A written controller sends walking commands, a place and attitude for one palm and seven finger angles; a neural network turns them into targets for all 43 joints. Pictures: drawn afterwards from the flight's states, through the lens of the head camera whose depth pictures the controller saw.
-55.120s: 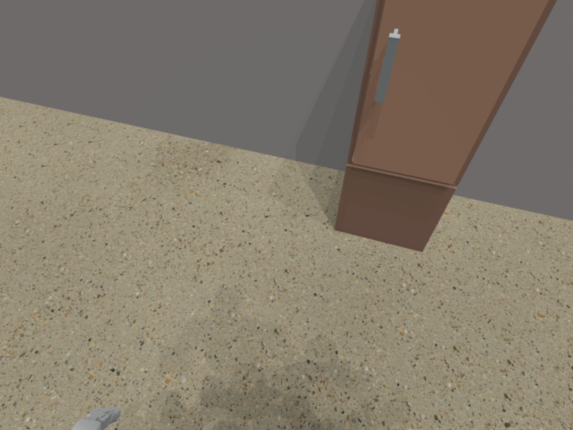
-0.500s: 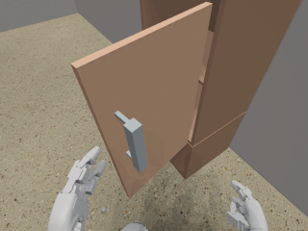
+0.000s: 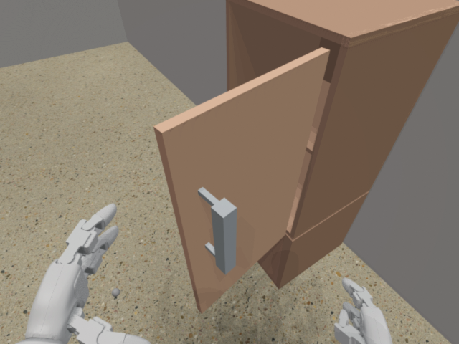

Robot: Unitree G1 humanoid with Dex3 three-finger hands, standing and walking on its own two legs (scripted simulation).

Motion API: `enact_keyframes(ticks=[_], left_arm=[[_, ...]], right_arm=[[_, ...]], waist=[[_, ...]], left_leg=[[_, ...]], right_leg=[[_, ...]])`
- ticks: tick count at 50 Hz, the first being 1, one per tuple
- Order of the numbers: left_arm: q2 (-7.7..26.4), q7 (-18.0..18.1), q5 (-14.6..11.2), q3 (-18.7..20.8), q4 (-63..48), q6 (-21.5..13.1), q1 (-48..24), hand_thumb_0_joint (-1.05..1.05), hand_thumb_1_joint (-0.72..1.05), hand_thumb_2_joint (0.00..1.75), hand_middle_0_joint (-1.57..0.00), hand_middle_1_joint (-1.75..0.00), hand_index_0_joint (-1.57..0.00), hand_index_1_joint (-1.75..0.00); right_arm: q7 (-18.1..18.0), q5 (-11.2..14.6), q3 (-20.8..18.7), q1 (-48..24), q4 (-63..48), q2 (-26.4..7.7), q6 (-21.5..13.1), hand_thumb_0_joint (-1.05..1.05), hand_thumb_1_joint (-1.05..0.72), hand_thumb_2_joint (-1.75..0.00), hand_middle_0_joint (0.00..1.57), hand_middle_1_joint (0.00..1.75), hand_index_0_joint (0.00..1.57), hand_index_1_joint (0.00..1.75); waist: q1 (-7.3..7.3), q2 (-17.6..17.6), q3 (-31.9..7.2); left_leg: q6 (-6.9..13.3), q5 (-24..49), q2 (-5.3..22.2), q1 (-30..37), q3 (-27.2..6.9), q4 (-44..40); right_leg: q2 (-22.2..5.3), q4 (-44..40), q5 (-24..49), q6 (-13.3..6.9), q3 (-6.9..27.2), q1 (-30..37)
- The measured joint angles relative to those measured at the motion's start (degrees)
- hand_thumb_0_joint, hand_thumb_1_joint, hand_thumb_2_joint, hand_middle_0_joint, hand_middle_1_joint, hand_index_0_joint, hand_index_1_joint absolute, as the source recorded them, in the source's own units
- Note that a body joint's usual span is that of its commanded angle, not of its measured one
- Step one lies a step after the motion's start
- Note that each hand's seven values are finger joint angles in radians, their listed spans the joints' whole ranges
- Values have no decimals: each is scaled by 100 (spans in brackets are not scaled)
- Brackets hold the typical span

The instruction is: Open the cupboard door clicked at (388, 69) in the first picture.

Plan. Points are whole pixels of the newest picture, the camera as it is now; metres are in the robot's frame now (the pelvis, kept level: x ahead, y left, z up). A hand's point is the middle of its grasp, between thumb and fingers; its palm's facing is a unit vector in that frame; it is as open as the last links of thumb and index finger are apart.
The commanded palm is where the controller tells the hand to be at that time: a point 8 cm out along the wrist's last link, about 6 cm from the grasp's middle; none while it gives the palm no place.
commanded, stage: draw the hand back to the body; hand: left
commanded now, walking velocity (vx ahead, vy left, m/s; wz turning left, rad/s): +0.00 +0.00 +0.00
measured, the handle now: (216, 232) +0.29 +0.06 +0.07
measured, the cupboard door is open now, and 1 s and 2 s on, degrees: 100 100 100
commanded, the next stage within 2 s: step back with the hand held close in 0.98 s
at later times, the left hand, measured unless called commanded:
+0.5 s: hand (45, 235) +0.20 +0.26 +0.18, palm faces +0.35 -0.85 -0.40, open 10.2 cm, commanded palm +0.15 +0.30 +0.21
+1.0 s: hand (50, 221) +0.21 +0.25 +0.20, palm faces +0.41 -0.82 -0.41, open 7.4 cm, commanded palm +0.16 +0.29 +0.22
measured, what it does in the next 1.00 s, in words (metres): stands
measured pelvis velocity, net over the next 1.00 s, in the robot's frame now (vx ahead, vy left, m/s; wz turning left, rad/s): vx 0.02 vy -0.01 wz -0.01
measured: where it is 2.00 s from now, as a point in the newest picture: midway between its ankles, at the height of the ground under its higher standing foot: outside the picture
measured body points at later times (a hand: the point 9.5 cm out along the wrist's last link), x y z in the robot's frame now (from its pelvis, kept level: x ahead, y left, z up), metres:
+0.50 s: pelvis +0.02 +0.02 +0.04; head +0.00 +0.01 +0.49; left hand +0.17 +0.30 +0.20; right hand +0.21 -0.19 -0.03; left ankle +0.03 +0.10 -0.70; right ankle -0.03 -0.12 -0.70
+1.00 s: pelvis +0.02 -0.01 +0.05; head +0.00 -0.03 +0.49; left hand +0.18 +0.29 +0.22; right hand +0.20 -0.23 -0.04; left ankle +0.03 +0.09 -0.70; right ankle -0.03 -0.12 -0.70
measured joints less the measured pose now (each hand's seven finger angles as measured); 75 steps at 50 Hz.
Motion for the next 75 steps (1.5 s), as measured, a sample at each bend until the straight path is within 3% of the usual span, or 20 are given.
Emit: enact_keyframes(ticks=[5,10,32,38,43,57,66,75], left_arm=[[32,438,321,13,-80,240,22,-2,-25,41,-16,-30,-17,-30],[150,614,410,146,25,306,-158,-1,-9,48,-17,-30,-17,-30],[481,750,299,1535,790,243,-1324,0,66,80,-20,-30,-20,-30],[328,709,276,1526,877,191,-1313,1,81,87,-21,-30,-21,-30],[309,634,278,1367,901,212,-1195,1,86,89,-21,-30,-21,-30],[316,604,274,1468,1098,114,-1365,1,89,90,-21,-30,-21,-30],[499,631,376,1703,1004,-225,-1216,1,89,90,-21,-30,-21,-30],[889,690,351,1815,482,-299,-800,1,89,90,-22,-30,-22,-30]], right_arm=[[-64,-56,97,-43,58,24,48,2,-90,-89,20,30,21,30],[-77,-92,192,-103,255,53,35,2,-90,-89,20,30,21,30],[65,-175,87,-460,989,-55,-66,2,-90,-89,20,30,21,30],[140,-191,4,-494,1071,-111,-39,2,-90,-89,20,30,21,30],[128,-197,-34,-483,1129,-107,1,2,-90,-89,20,30,21,30],[91,-190,-70,-559,1205,-91,25,2,-90,-89,20,30,21,30],[146,-192,-220,-778,1006,-166,476,2,-90,-89,20,30,21,30],[96,-129,-344,-772,805,-109,698,1,-90,-89,20,30,21,30]], waist=[[-3,17,123],[24,-39,255],[109,-142,721],[78,-80,761],[79,-67,772],[96,22,809],[-164,-60,907],[-274,-323,1027]], left_leg=[[67,169,-42,390,50,-426],[119,326,-103,785,106,-839],[115,881,-160,2032,184,-2218],[83,974,-141,2174,192,-2430],[41,1011,-106,2251,180,-2525],[-81,1053,8,2343,78,-2600],[-76,1122,67,1882,73,-2479],[41,1281,8,1567,225,-2406]], right_leg=[[-54,-476,210,60,59,400],[-129,-877,373,112,120,779],[-223,-2214,951,115,231,1968],[-210,-2376,1027,86,246,2078],[-176,-2443,1052,42,240,2138],[-52,-2568,1101,-81,152,2271],[4,-2576,1252,-38,148,1858],[-74,-2338,1357,86,276,1438]])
